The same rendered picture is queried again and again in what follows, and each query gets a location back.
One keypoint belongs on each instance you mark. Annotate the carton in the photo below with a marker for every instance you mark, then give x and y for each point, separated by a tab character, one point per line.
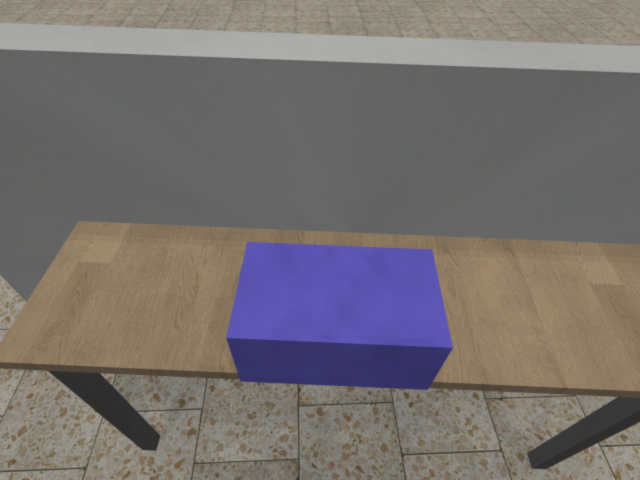
339	316

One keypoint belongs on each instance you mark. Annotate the table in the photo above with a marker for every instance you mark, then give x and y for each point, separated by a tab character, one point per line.
530	316

